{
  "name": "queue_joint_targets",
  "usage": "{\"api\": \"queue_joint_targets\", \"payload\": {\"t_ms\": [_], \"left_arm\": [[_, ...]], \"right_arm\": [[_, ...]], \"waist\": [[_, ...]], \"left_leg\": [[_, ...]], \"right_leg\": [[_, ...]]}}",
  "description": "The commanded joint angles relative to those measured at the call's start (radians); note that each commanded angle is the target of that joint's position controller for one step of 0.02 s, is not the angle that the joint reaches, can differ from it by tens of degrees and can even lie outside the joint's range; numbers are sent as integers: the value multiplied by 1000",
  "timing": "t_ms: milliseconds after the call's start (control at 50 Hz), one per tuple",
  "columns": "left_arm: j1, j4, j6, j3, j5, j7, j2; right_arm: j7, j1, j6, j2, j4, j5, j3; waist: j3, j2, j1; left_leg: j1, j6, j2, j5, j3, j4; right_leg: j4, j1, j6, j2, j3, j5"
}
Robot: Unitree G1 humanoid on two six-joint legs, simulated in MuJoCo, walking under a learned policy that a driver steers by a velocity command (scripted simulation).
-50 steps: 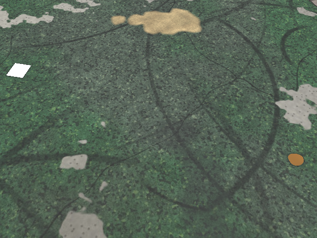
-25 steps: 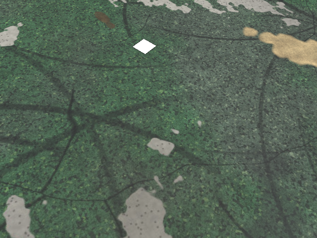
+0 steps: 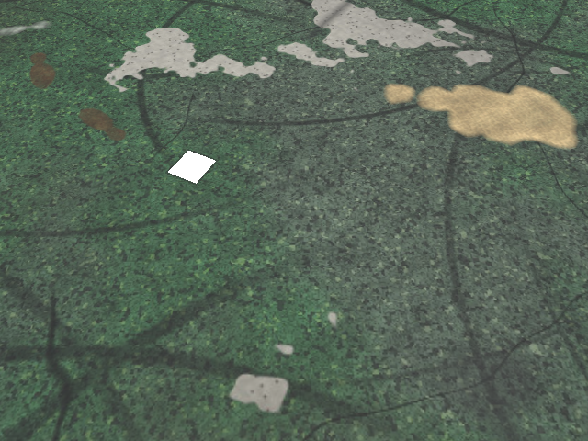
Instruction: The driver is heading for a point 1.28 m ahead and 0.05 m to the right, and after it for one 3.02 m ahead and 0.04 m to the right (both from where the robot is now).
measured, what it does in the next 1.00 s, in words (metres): walks ahead: left foot, then right foot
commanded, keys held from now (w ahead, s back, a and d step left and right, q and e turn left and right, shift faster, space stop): w+e+shift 0.24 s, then w+q+shift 0.76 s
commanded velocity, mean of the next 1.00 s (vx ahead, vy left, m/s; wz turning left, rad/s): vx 0.98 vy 0.00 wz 0.12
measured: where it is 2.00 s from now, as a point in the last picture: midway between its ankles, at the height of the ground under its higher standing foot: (293, 49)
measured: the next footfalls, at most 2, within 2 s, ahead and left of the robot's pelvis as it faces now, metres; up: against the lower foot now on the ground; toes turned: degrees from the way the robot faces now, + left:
left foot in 0.44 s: +0.66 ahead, -0.01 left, +0.00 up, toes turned -15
right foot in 0.86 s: +1.03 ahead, -0.27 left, +0.00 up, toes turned +5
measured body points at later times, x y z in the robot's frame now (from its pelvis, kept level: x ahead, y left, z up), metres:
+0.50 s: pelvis +0.48 -0.05 +0.01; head +0.52 -0.05 +0.46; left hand +0.59 +0.24 -0.11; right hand +0.56 -0.35 -0.09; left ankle +0.62 +0.00 -0.70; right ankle +0.20 -0.07 -0.58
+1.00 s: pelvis +0.96 -0.14 +0.04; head +0.98 -0.14 +0.49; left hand +1.07 +0.15 -0.06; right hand +1.06 -0.44 -0.08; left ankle +0.82 -0.06 -0.58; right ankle +0.99 -0.27 -0.70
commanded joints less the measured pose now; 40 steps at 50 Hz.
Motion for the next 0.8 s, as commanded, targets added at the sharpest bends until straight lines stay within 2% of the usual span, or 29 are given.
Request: {"api": "queue_joint_targets", "payload": {"t_ms": [20,40,60,80,100,120,140,160,180,240,260,300,340,380,400,420,440,460,480,500,520,540,560,580,620,680,720,740,800], "left_arm": [[340,33,2,110,-10,40,326],[306,7,-4,107,-24,33,314],[313,24,-9,103,-19,45,286],[313,47,-15,89,-15,56,233],[269,50,-24,76,-13,67,197],[218,39,-31,61,-8,73,168],[193,30,-40,51,-16,72,148],[198,24,-50,50,-21,70,158],[204,24,-60,50,-27,67,163],[219,25,-68,54,-25,69,175],[230,37,-70,54,-28,69,173],[279,72,-90,45,-44,68,157],[280,92,-108,45,-39,69,185],[264,100,-111,56,-15,80,240],[238,103,-101,61,13,86,258],[181,99,-84,63,36,94,253],[132,96,-75,54,46,101,219],[238,41,-86,12,10,80,48],[263,29,-111,-6,4,69,70],[149,14,-117,-11,9,73,108],[54,-4,-122,-17,23,69,129],[-9,-28,-119,-22,36,66,122],[-30,-57,-106,-30,52,62,102],[-26,-68,-90,-42,61,57,80],[-65,-101,-73,-59,63,52,66],[-251,-178,-81,-85,31,35,48],[-293,-191,-82,-90,12,32,31],[-296,-193,-82,-85,8,37,40],[-266,-188,-88,-64,12,57,82]], "right_arm": [[24,-81,-38,-69,-171,28,-13],[29,-173,-62,-115,-206,14,-3],[31,-255,-78,-128,-229,15,-2],[29,-244,-88,-113,-229,19,9],[29,-256,-77,-98,-238,4,15],[30,-223,-56,-94,-226,-13,21],[34,-202,-31,-89,-213,-26,24],[37,-198,-13,-86,-224,-29,27],[41,-250,-2,-87,-245,-30,31],[55,-439,-4,-69,-319,-7,47],[62,-451,-8,-52,-318,-1,55],[68,-473,-21,-33,-310,10,60],[58,-468,-23,-63,-295,17,47],[48,-358,-24,-125,-255,21,18],[36,-207,-21,-168,-209,34,-3],[21,25,-15,-198,-135,44,-21],[2,234,-3,-244,-78,44,-44],[-1,240,-3,-347,-66,11,-72],[26,134,6,-276,-68,28,-67],[36,8,0,-214,-94,27,-62],[43,3,-3,-160,-77,38,-53],[41,18,-5,-128,-53,37,-43],[34,32,-8,-102,-22,38,-30],[31,40,-14,-113,-4,41,-29],[29,53,-28,-143,0,45,-38],[30,27,-33,-159,-18,48,-54],[40,45,-38,-176,-13,63,-65],[44,61,-39,-184,-9,69,-70],[31,99,-29,-198,8,66,-78]], "waist": [[-206,-365,108],[-230,-180,129],[-146,-74,132],[-50,26,77],[-3,53,32],[33,41,-12],[50,33,-32],[65,-2,-42],[100,-2,-36],[163,-29,16],[149,-51,31],[112,-65,75],[78,-69,76],[-18,-120,8],[-94,-148,-74],[-177,-139,-200],[-237,-90,-307],[-291,300,-168],[-332,319,-111],[-177,134,-95],[-113,-23,-95],[-41,-71,-78],[15,-63,-39],[48,-22,-11],[87,-2,5],[148,12,-33],[118,20,-69],[100,22,-79],[34,21,-80]], "left_leg": [[-896,7,-124,195,-80,1100],[-1056,36,-122,139,-319,1187],[-1096,48,-54,184,-350,1159],[-1045,53,0,221,-343,1024],[-989,43,38,206,-343,929],[-939,27,50,197,-333,885],[-916,15,65,184,-323,849],[-916,-1,68,168,-304,802],[-922,-16,76,174,-276,728],[-881,-47,45,379,-217,432],[-842,-36,29,477,-193,315],[-732,14,6,684,-156,169],[-700,66,-20,713,-145,87],[-611,102,-87,570,-132,84],[-504,118,-122,475,-132,120],[-323,133,-134,415,-115,112],[-103,169,-59,268,-190,169],[155,334,188,55,-736,116],[181,397,249,-61,-1199,-149],[48,388,229,-78,-1077,-171],[-93,358,192,-7,-951,-172],[-222,327,143,72,-850,-185],[-331,309,92,129,-780,-199],[-393,316,66,166,-744,-210],[-481,338,47,198,-705,-254],[-647,303,-10,278,-624,-349],[-660,261,-15,434,-607,-360],[-609,246,-7,520,-610,-340],[-413,198,2,787,-613,-168]], "right_leg": [[-368,900,-245,-240,801,-571],[-472,942,-267,-290,1039,-475],[-466,878,-228,-292,931,-336],[-475,719,-183,-266,825,-204],[-478,595,-150,-216,711,-152],[-484,499,-139,-167,629,-109],[-503,439,-130,-118,567,-109],[-520,388,-148,-111,554,-74],[-551,336,-150,-95,529,-35],[-594,256,-119,-40,482,147],[-597,286,-96,-28,438,254],[-647,365,-58,-68,405,459],[-628,534,-21,-102,360,653],[-475,701,20,-144,321,1018],[-316,744,34,-162,301,1177],[-54,707,45,-156,253,1225],[311,536,57,-111,215,1046],[804,100,125,81,188,89],[855,-102,115,107,239,-194],[816,-160,102,9,277,-76],[731,-117,102,-35,268,-34],[643,-85,109,-63,255,-37],[578,-54,128,-79,250,-55],[520,-48,145,-95,243,-82],[385,-62,179,-124,217,-118],[45,67,221,-119,151,123],[-80,213,220,-88,124,315],[-111,238,214,-79,125,356],[-216,299,193,-41,132,269]]}}
Velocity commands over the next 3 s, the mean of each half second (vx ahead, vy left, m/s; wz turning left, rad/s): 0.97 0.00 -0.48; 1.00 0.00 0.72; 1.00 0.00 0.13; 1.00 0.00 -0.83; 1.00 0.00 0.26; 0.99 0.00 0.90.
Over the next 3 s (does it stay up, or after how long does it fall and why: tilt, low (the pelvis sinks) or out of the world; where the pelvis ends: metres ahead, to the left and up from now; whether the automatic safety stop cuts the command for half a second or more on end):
stays up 2.83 -0.05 0.01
